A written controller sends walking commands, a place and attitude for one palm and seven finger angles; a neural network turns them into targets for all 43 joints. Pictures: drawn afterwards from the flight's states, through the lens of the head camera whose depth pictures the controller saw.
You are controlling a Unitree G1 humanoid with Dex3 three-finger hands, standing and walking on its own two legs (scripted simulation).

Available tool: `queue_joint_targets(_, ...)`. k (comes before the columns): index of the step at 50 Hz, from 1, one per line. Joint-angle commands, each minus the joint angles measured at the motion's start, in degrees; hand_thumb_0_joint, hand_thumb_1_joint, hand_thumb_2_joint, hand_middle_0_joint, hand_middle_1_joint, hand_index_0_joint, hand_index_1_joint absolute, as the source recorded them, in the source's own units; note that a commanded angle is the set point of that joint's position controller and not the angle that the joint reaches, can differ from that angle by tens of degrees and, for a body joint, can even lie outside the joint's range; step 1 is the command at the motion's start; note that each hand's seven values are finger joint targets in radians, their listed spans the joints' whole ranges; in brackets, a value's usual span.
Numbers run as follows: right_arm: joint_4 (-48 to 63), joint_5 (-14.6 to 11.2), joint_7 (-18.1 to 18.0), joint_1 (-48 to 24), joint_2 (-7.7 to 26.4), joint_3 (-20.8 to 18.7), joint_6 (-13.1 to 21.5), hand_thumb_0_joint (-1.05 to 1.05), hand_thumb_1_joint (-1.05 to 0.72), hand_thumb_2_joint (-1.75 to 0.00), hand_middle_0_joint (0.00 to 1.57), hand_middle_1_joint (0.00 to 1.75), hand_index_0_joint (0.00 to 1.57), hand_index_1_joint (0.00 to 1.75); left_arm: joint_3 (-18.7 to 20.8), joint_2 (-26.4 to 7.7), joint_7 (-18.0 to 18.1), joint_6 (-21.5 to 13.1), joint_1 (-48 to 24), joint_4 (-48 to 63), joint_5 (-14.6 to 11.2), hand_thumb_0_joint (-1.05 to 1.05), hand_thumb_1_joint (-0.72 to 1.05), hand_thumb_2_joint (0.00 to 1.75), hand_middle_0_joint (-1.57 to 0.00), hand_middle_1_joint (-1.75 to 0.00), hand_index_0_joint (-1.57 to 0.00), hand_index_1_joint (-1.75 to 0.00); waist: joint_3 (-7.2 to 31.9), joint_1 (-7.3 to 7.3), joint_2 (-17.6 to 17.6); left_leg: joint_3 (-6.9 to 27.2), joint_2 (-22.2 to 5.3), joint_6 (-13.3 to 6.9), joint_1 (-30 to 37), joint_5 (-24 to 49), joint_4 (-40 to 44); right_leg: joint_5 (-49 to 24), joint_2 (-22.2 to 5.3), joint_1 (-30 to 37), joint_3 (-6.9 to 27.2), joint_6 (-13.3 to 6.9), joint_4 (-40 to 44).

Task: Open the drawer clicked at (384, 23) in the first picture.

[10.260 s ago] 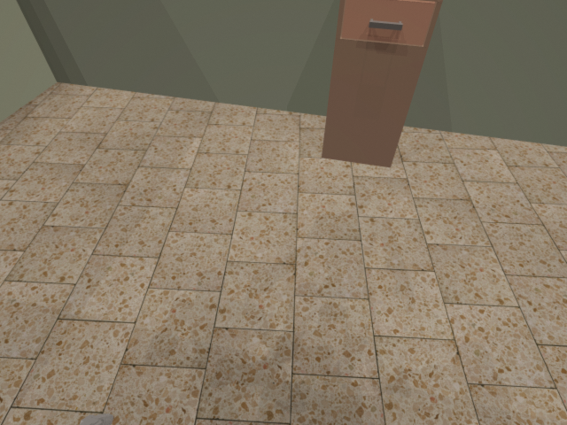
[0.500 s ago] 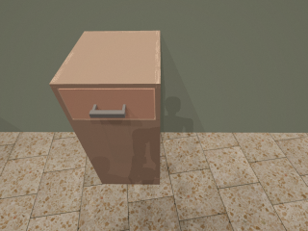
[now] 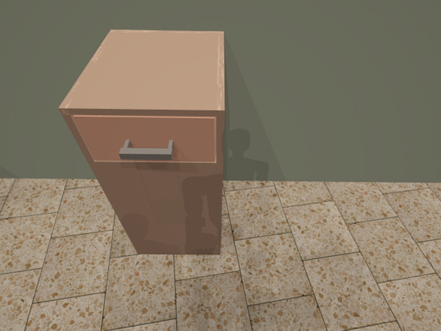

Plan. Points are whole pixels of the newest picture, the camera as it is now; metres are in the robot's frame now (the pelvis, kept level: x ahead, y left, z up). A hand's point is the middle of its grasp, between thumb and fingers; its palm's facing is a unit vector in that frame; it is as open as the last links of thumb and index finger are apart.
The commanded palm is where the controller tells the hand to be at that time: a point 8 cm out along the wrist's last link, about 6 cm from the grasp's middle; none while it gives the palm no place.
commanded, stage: look again from close up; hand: left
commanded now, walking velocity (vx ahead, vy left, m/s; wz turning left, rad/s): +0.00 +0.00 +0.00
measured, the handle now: (147, 148) +0.54 +0.21 -0.02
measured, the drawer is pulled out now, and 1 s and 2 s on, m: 0.00 0.00 0.00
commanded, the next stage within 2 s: raise the hand with hooked fingers in 0.38 s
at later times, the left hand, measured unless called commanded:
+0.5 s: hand out of the picture -0.01 +0.19 -0.18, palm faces +0.06 -0.99 -0.14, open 7.4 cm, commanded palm +0.09 +0.24 -0.06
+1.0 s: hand (82, 323) +0.15 +0.25 -0.07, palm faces +0.03 -0.14 -0.99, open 9.1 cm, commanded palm +0.14 +0.26 +0.01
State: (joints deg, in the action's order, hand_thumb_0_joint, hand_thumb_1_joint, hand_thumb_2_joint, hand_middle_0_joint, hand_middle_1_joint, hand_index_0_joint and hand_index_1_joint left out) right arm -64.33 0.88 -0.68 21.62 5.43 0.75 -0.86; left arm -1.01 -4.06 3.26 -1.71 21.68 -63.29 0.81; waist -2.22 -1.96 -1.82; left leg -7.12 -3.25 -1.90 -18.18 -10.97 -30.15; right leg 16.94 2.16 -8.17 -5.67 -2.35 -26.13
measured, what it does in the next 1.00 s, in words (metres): stands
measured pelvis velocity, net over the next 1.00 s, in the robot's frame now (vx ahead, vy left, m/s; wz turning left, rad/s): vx -0.04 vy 0.03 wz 0.05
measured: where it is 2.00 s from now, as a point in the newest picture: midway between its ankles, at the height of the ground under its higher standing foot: outside the picture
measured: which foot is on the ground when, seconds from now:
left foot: down 0.00-1.00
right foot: down 0.00-1.00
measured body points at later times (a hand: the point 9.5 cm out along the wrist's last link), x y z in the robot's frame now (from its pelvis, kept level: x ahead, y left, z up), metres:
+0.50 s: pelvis -0.01 +0.03 +0.00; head -0.01 +0.06 +0.45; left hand -0.02 +0.24 -0.17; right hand +0.03 -0.20 -0.14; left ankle +0.06 +0.09 -0.74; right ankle -0.03 -0.09 -0.74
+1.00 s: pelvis -0.04 +0.03 -0.05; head -0.03 +0.03 +0.40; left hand +0.15 +0.26 -0.01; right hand +0.22 -0.16 -0.10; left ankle +0.06 +0.09 -0.74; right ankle +0.00 -0.07 -0.73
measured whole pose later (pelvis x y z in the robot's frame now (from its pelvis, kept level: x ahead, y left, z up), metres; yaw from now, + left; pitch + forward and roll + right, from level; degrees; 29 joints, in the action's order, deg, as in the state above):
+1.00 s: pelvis -0.04 +0.03 -0.05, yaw +3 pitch +3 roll -2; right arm -28.5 2.9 -1.2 3.8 12.7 0.1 -8.2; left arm -9.9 -18.2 25.7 0.4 17.1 -7.1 63.6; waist 4.2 5.8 -2.0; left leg -0.7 4.4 -4.6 -36.9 -17.0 -50.0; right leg 25.2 6.9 -31.1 2.3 -2.9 -51.4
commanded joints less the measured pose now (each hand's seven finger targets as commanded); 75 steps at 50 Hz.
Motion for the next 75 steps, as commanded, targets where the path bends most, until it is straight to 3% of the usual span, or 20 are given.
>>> queue_joint_targets(1,4.9,0.3,-0.4,3.4,4.4,-0.4,1.9,0.0,-0.9,-0.9,0.2,0.3,0.2,0.3,1.4,-7.4,0.5,-1.0,1.2,4.3,-0.4,0.0,0.9,0.9,-0.2,-0.3,-0.2,-0.3,1.8,-0.17,3.1,6.2,-1.5,0.1,4.1,2.0,0.1,-7.0,-10.6,-6.3,9.1,-3.5,5.0)
queue_joint_targets(3,5.3,0.4,-0.6,2.6,5.0,-0.5,1.9,0.0,-0.9,-0.9,0.2,0.3,0.2,0.3,1.4,-6.9,0.2,-0.3,2.7,4.5,-0.1,0.0,0.9,0.9,-0.2,-0.3,-0.2,-0.3,-1.4,0.92,-1.7,8.2,-3.0,-0.9,2.4,3.5,2.2,-6.1,-8.1,-7.5,7.3,-2.8,2.1)
queue_joint_targets(6,6.2,0.3,-0.8,1.7,6.4,-1.0,1.9,0.0,-0.9,-0.9,0.2,0.3,0.2,0.3,1.5,-6.3,0.1,0.2,3.9,5.1,0.0,0.0,0.9,0.9,-0.2,-0.3,-0.2,-0.3,-1.1,1.65,3.5,8.9,-3.7,-1.7,0.2,4.4,2.5,-7.2,-7.6,-5.9,6.8,-2.1,1.1)
queue_joint_targets(23,7.2,0.2,-0.4,-2.8,10.0,-1.6,1.6,0.0,-0.9,-0.9,0.2,0.3,0.2,0.3,1.4,-7.9,-0.8,1.1,4.8,6.4,0.5,0.0,0.9,0.9,-0.2,-0.3,-0.2,-0.3,-1.3,2.16,0.1,12.5,-5.0,-2.1,0.7,-9.5,12.9,-2.3,-7.3,-5.0,4.6,-0.2,3.1)
queue_joint_targets(24,11.1,-0.2,-0.6,-9.2,11.9,-1.8,1.2,0.0,-0.9,-0.9,0.2,0.3,0.2,0.3,0.8,-9.8,1.1,0.9,5.9,4.9,1.1,0.0,0.9,0.9,-0.2,-0.3,-0.2,-0.3,-8.8,3.94,-1.9,6.5,-3.1,0.5,-1.8,-6.6,2.3,-4.3,-8.8,-10.1,7.3,-0.7,7.1)
queue_joint_targets(25,33.9,-4.9,-1.9,-7.8,19.1,-1.5,10.1,0.0,-0.9,-0.9,0.2,0.3,0.2,0.3,-1.0,-26.6,3.3,-8.0,-40.7,97.3,6.6,0.0,0.88,0.89,-0.2,-0.32,-0.2,-0.32,22.0,-4.68,-20.2,10.6,0.6,0.0,18.5,-1.7,7.0,-4.3,-3.0,-12.5,4.1,-1.4,-4.0)
queue_joint_targets(26,28.2,-4.3,-4.2,-10.5,15.8,0.3,16.4,0.0,-0.9,-0.9,0.2,0.3,0.2,0.3,0.8,-23.4,7.5,-4.2,-13.9,84.1,8.2,0.0,0.85,0.88,-0.2,-0.33,-0.2,-0.33,24.3,3.01,-23.4,18.9,-4.9,4.8,22.8,-10.9,11.6,5.4,-2.9,-18.4,0.7,-1.2,-13.8)
queue_joint_targets(27,27.5,-5.2,-4.4,-10.9,13.8,-0.8,18.6,0.0,-0.9,-0.9,0.2,0.3,0.2,0.3,-2.9,-16.1,10.6,3.9,2.3,77.1,7.7,0.0,0.83,0.87,-0.21,-0.34,-0.21,-0.34,15.5,2.11,-15.6,22.2,-5.0,6.7,13.3,-20.9,16.0,8.8,-1.0,-25.7,0.8,0.1,-20.2)
queue_joint_targets(28,26.3,-6.0,-4.5,-9.4,12.8,-0.8,19.3,0.0,-0.9,-0.9,0.2,0.3,0.2,0.3,-10.2,-6.6,10.7,7.2,7.2,70.3,10.2,0.0,0.81,0.86,-0.21,-0.36,-0.21,-0.36,8.4,0.79,-11.2,18.0,-3.4,3.5,7.3,-22.2,13.6,6.9,-1.5,-26.4,2.5,0.6,-21.0)
queue_joint_targets(31,31.9,-2.5,-4.4,-10.9,15.9,-1.3,19.8,0.0,-0.9,-0.9,0.2,0.3,0.2,0.3,-12.3,-11.3,15.7,5.9,0.0,73.3,25.3,0.0,0.74,0.83,-0.21,-0.4,-0.21,-0.4,4.1,-1.4,3.9,17.3,-0.4,1.0,-1.8,-25.5,3.7,11.4,-0.4,-29.8,3.3,0.4,-11.6)
queue_joint_targets(33,35.1,0.0,-3.0,-12.4,16.9,-3.1,17.2,0.0,-0.9,-0.9,0.2,0.3,0.2,0.3,-10.3,-13.1,19.6,5.2,-3.2,68.0,39.3,0.0,0.69,0.81,-0.22,-0.43,-0.22,-0.43,10.7,0.73,5.7,17.2,1.2,0.8,-4.2,-21.8,-3.5,13.9,0.7,-32.7,6.8,-0.2,-13.5)
queue_joint_targets(35,38.4,1.0,-2.2,-17.6,16.0,-3.0,13.0,0.0,-0.9,-0.9,0.2,0.3,0.2,0.3,-13.4,-9.1,22.7,4.4,2.9,56.8,49.6,0.0,0.64,0.79,-0.22,-0.47,-0.22,-0.47,3.0,2.76,17.2,13.5,4.2,0.5,-14.5,-25.5,-7.2,27.3,0.2,-37.1,10.8,-1.1,-9.7)
queue_joint_targets(38,41.0,0.6,-0.2,-20.6,15.6,-3.6,5.5,0.0,-0.9,-0.9,0.2,0.3,0.2,0.3,-7.7,-13.6,24.6,3.2,0.6,54.9,58.6,0.0,0.57,0.76,-0.22,-0.51,-0.22,-0.51,8.1,7.41,15.8,10.1,6.1,0.7,-16.0,-18.3,-10.2,26.1,-0.1,-31.3,15.3,-2.9,-10.0)
queue_joint_targets(42,44.3,0.3,-0.8,-24.0,13.8,-2.8,-2.5,0.0,-0.9,-0.9,0.2,0.3,0.2,0.3,-0.2,-23.3,25.7,3.6,-11.5,63.6,62.8,0.0,0.48,0.72,-0.23,-0.57,-0.23,-0.57,10.2,9.22,8.1,10.3,6.8,0.3,-14.9,-20.4,-9.7,30.7,-0.1,-29.2,18.2,-3.0,-8.1)
queue_joint_targets(45,45.2,1.5,-1.1,-25.5,12.4,-2.5,-5.3,0.0,-0.9,-0.9,0.2,0.3,0.2,0.3,-0.2,-24.1,26.6,2.8,-19.3,69.9,64.3,0.0,0.41,0.69,-0.24,-0.62,-0.24,-0.62,13.7,7.94,-1.7,12.1,6.3,-0.1,-7.2,-20.2,-11.1,27.5,0.6,-31.0,18.5,-3.3,-9.1)
queue_joint_targets(50,44.8,2.6,-0.8,-25.7,12.5,-2.1,-5.0,0.0,-0.9,-0.9,0.2,0.3,0.2,0.3,-3.5,-20.9,24.9,0.6,-20.4,74.8,60.7,0.0,0.29,0.64,-0.24,-0.69,-0.24,-0.69,14.1,4.55,-5.2,15.5,5.1,-0.8,-1.0,-20.1,-11.0,20.1,1.7,-33.9,15.6,-2.9,-11.1)
queue_joint_targets(53,44.2,1.9,-0.7,-25.2,12.9,-1.6,-4.5,0.0,-0.9,-0.9,0.2,0.3,0.2,0.3,-6.5,-18.4,21.9,1.4,-19.4,73.1,57.9,0.0,0.22,0.61,-0.25,-0.74,-0.25,-0.74,11.3,3.25,-3.5,18.7,3.9,-0.6,-2.2,-23.5,-6.5,15.7,1.8,-33.2,12.8,-2.4,-12.4)
queue_joint_targets(56,43.6,1.8,-0.4,-23.4,13.4,-1.8,-4.7,0.0,-0.9,-0.9,0.2,0.3,0.2,0.3,-5.4,-19.6,19.4,2.5,-15.4,73.4,57.4,0.0,0.15,0.58,-0.25,-0.78,-0.25,-0.78,14.3,4.48,0.5,18.2,3.6,-0.4,-0.8,-13.4,-6.2,7.3,2.0,-28.7,11.5,-2.5,-12.7)
queue_joint_targets(64,43.2,1.9,0.5,-22.1,13.2,-1.4,-5.4,0.0,-0.9,-0.9,0.2,0.3,0.2,0.3,1.2,-25.8,18.4,1.6,-10.8,79.1,59.1,0.0,-0.03,0.5,-0.27,-0.9,-0.27,-0.9,19.2,7.41,-2.0,16.2,2.8,1.8,4.8,8.9,-6.9,-2.1,1.8,-23.2,10.8,-2.4,-13.1)
queue_joint_targets(75,41.5,0.7,0.4,-20.9,14.4,-2.8,-6.5,0.0,-0.9,-0.9,0.2,0.3,0.2,0.3,0.8,-26.5,14.4,4.1,-16.3,81.3,55.2,0.0,-0.29,0.39,-0.29,-1.07,-0.29,-1.07,18.9,5.2,1.0,16.0,1.9,1.8,9.0,14.1,-5.1,-4.9,0.9,-20.9,10.0,-0.9,-9.7)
